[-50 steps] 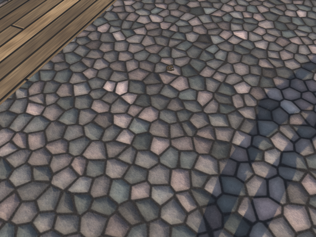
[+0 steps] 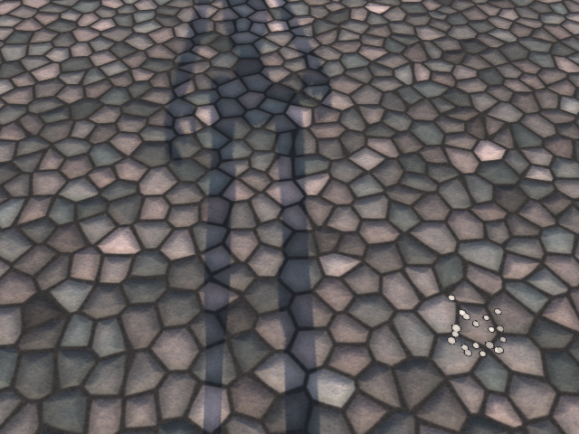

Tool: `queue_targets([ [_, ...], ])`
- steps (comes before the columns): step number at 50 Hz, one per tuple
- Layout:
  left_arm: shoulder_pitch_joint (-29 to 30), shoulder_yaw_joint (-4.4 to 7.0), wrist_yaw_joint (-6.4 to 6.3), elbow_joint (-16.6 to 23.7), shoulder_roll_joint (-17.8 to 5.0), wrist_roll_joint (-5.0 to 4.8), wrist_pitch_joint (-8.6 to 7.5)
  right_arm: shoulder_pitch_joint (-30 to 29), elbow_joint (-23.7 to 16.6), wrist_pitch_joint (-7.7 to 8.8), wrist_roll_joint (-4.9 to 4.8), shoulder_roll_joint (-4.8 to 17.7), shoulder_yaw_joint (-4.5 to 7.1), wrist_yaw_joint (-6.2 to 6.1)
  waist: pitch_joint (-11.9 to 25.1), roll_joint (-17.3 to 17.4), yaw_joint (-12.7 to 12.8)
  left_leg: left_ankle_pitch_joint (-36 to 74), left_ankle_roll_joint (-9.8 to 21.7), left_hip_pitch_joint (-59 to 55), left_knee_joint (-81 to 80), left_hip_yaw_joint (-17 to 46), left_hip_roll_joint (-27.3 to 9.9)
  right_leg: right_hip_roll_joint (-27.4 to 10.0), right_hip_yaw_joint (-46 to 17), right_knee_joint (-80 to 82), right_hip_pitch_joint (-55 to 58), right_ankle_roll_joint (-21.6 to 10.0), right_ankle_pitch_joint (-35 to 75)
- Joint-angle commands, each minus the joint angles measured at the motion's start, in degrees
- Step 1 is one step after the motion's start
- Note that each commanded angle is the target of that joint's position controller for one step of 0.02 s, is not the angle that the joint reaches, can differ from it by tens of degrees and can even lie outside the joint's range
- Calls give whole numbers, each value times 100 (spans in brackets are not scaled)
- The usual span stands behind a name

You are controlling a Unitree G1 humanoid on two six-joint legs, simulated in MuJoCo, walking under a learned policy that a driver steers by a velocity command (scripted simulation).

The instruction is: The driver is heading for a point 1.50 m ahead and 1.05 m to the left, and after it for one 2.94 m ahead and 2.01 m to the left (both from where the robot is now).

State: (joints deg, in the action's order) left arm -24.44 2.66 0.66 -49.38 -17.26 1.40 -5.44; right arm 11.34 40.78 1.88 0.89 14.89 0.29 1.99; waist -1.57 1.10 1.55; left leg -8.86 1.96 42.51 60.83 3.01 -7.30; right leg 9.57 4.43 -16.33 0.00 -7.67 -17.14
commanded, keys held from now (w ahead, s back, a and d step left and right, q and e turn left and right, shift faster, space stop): w+q+shift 1.00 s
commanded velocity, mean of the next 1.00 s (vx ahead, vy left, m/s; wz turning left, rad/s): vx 1.00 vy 0.00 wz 0.84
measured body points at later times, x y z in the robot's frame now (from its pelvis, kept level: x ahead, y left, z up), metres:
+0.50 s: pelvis +0.47 +0.08 +0.00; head +0.49 +0.09 +0.45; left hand +0.65 +0.36 -0.04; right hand +0.53 -0.20 -0.12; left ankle +0.34 +0.09 -0.73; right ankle +0.72 -0.03 -0.68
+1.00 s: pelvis +0.87 +0.27 -0.03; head +0.90 +0.30 +0.42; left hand +0.61 +0.39 -0.15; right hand +1.23 +0.35 -0.06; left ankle +0.95 +0.45 -0.70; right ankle +0.79 +0.02 -0.73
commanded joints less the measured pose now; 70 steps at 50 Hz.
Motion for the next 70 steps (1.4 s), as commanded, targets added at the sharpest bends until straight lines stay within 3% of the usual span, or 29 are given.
queue_targets([
  [1,429,54,50,397,-449,-68,-283,-481,-336,55,-61,293,49,122,-556,-101,-76,1428,194,-777,-1251,-540,170,-1309,10,1299,-1234,66,3182],
  [6,15,53,-188,208,-827,-20,-285,-666,-255,92,-25,473,74,213,-99,-546,-106,1701,605,-1359,-2328,-1346,997,-1679,568,645,547,645,7313],
  [9,561,174,-398,399,-1213,180,35,1594,401,8,6,1119,346,117,971,-916,-1345,328,941,-3433,-2276,-1214,1496,-1985,575,-2609,483,776,8837],
  [10,1026,222,-389,517,-1324,158,96,2766,691,-13,19,1381,522,31,1202,-608,-2062,23,1318,-4635,-2769,-636,1207,-1666,668,-5057,-534,735,7279],
  [11,1194,8,-246,836,-417,206,-63,2548,786,-106,-68,1794,683,-56,1002,1264,-1427,778,1701,-5952,-2421,949,253,-478,431,-7418,-3063,860,-208],
  [12,703,-122,-184,1321,-292,-46,-173,1995,524,-121,40,2189,763,-64,2072,1541,-847,-545,2985,-7235,-3556,4080,-766,-279,-881,-8701,-5032,1050,-1265],
  [13,1160,-192,-160,1365,-538,51,-288,1715,290,-117,15,1716,729,-131,1639,80,-1033,-1478,2722,-6670,-4422,4456,-857,-741,-1309,-8102,-5323,878,-640],
  [14,1363,-198,-108,1386,-572,75,-336,1503,409,-128,-1,1261,608,-166,667,-676,-650,-1619,2254,-5348,-4742,3839,-612,-1038,-1228,-7226,-5006,747,-211],
  [17,1348,-295,-77,1478,-410,343,18,1176,437,80,-28,999,481,-194,-237,-822,47,-523,1881,-2997,-4904,2646,142,-1427,-1025,-5941,-4004,933,-429],
  [21,2400,-438,55,2032,-235,195,157,1029,299,249,-78,1186,551,-143,-592,-231,-124,225,1622,-1538,-5334,1809,788,-1537,-520,-3462,-3003,1138,797],
  [27,2735,-369,-2,2126,-406,28,74,1342,302,212,-129,1434,719,-132,59,236,-573,2314,944,-3132,-4417,2020,680,-998,-542,-1355,-1949,958,1971],
  [28,2349,-272,-56,1999,-622,28,49,1294,283,213,-95,1528,741,-148,378,189,-388,3083,820,-3420,-3812,2023,687,-843,-553,-1275,-1490,893,1514],
  [30,353,-12,-216,1538,-1099,57,-27,821,167,282,-49,1630,748,-113,1485,44,754,3029,569,-2732,-1326,1750,985,-1192,-798,-1450,814,680,578],
  [31,-921,149,-339,1344,-1494,210,-41,691,-35,363,-16,796,521,-146,2279,-926,1089,-278,613,-1740,614,1241,1276,-2717,-2292,-1338,2163,541,-1503],
  [32,-209,264,-291,1402,-1958,293,27,1445,-455,329,-310,365,329,-116,2909,-2870,216,-2104,452,-175,1967,597,1584,-3967,-5804,80,2715,-111,-2969],
  [33,472,217,-259,1561,-1257,246,82,949,-199,183,-104,866,348,-188,1842,-1472,286,-1380,501,466,2261,402,970,-3584,-5364,230,1881,-147,-3713],
  [35,701,51,-200,1379,-579,206,98,230,-241,70,55,991,402,-54,670,-268,290,-776,391,348,1761,181,569,-3023,-3185,79,573,46,-1341],
  [40,288,6,-70,676,-314,-14,-133,-496,-830,-229,119,467,212,215,-3,-682,-96,-446,281,526,1374,26,139,-2634,-959,526,-313,346,1273],
  [46,326,79,-75,422,-697,39,-226,-1444,-1215,-232,75,435,66,392,-677,-421,-223,853,548,-421,-1039,-977,371,-2153,1018,935,-664,654,3532],
  [49,-31,187,-171,367,-1109,17,-85,-1167,-1004,-177,80,632,134,328,-204,-599,-451,439,859,-1395,-1599,-1572,1094,-2215,1226,-155,226,773,7152],
  [51,193,272,-242,583,-1400,42,91,467,-474,-133,9,963,328,226,785,-666,-1229,-117,1135,-3204,-1483,-1420,1557,-2483,1125,-2488,0,677,8587],
  [52,433,292,-200,718,-1456,56,140,1551,-173,-56,66,1157,475,114,1065,-615,-1697,-23,1358,-4664,-2248,-806,1471,-2496,984,-4183,-964,678,7143],
  [53,327,153,-82,711,-735,166,177,1390,-49,-94,-32,1535,641,-64,869,345,-1234,-625,1507,-5455,-2338,344,737,-1575,895,-6269,-2442,753,877],
  [54,231,96,-65,1411,-602,61,113,1013,-298,-267,135,2302,814,-101,1546,1366,-715,-623,2603,-6806,-3303,3545,-441,-714,183,-8136,-4611,1069,-1315],
  [55,972,66,-67,1696,-806,93,-34,1314,-373,-290,69,2193,852,-157,1682,202,-995,-1141,2547,-6694,-4167,4255,-577,-1047,-828,-7896,-5118,987,-764],
  [57,1103,-19,-93,1605,-716,96,-137,1018,-141,-170,21,1722,749,-228,275,-588,-407,-565,2105,-4907,-4629,3494,-291,-1469,-843,-6680,-4787,948,-353],
  [61,909,-81,-75,1461,-470,307,288,558,-119,157,-49,1092,495,-223,-61,-686,198,71,1849,-2680,-4848,1988,518,-1834,-704,-5166,-3529,1205,-702],
  [65,2166,-282,90,1917,-61,99,217,789,61,334,-82,1004,482,-150,-409,-148,-221,762,1429,-1750,-5282,1318,906,-1723,-369,-2672,-2416,1047,1907],
  [70,2342,-110,70,1828,-476,70,174,1371,377,374,-96,1356,550,-164,-29,50,-489,3471,1021,-3970,-4664,1382,301,-1165,-193,-1503,-2205,564,2080],
])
